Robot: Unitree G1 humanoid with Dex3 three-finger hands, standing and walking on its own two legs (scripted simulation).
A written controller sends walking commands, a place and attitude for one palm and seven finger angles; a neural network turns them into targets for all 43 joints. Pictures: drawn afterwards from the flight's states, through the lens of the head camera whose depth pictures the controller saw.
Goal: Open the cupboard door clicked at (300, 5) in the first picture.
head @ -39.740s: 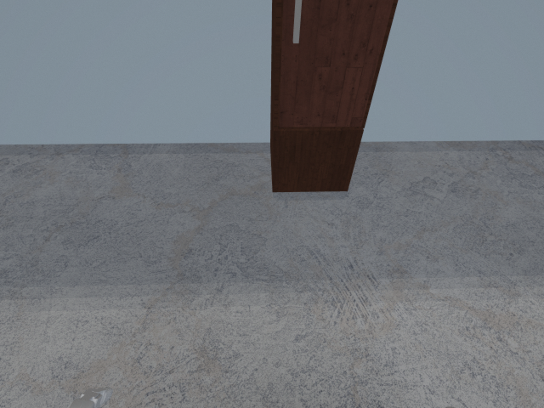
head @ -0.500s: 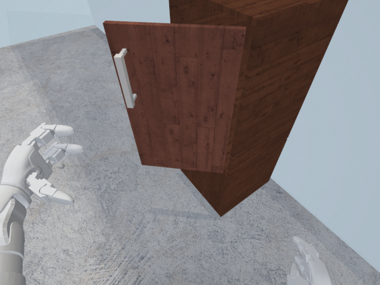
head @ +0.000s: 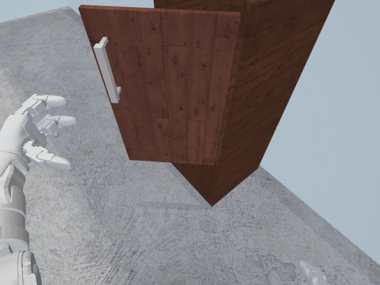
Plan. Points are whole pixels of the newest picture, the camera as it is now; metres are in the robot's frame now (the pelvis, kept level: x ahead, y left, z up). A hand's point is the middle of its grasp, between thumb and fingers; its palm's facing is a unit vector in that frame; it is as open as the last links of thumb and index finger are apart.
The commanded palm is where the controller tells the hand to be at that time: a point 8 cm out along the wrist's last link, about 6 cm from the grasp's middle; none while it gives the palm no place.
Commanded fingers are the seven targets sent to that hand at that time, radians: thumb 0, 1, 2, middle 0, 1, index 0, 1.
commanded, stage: move the hooked fingers beside the handle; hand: left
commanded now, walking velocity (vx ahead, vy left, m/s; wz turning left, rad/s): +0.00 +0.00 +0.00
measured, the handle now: (110, 71) +0.59 +0.23 +0.12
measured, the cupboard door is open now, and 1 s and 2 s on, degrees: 46 46 46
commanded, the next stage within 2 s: none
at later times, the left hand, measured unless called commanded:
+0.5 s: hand (73, 104) +0.45 +0.27 +0.13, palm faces -0.04 -1.00 +0.01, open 14.0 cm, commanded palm +0.43 +0.33 +0.12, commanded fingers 0.00 -0.50 0.30 -0.30 -1.20 -0.30 -1.20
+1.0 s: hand (78, 83) +0.52 +0.28 +0.14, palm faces -0.03 -1.00 +0.00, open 14.0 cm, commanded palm +0.52 +0.33 +0.12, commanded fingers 0.00 -0.50 0.30 -0.30 -1.20 -0.30 -1.20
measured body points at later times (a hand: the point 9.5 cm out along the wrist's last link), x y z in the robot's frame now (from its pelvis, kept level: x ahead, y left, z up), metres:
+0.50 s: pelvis +0.00 +0.01 -0.01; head +0.07 +0.03 +0.44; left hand +0.44 +0.33 +0.14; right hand +0.04 -0.26 -0.11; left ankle +0.03 +0.10 -0.72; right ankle -0.03 -0.10 -0.72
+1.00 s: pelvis +0.00 +0.01 -0.02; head +0.12 +0.03 +0.41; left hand +0.51 +0.34 +0.14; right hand -0.04 -0.27 -0.11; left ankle +0.03 +0.10 -0.72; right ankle -0.03 -0.10 -0.72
